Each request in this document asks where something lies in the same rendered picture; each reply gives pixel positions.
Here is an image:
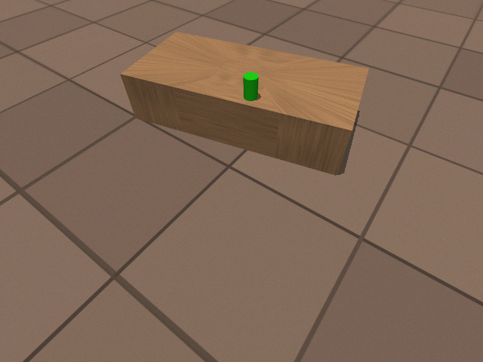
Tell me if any can can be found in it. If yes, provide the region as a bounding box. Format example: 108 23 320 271
244 72 259 101

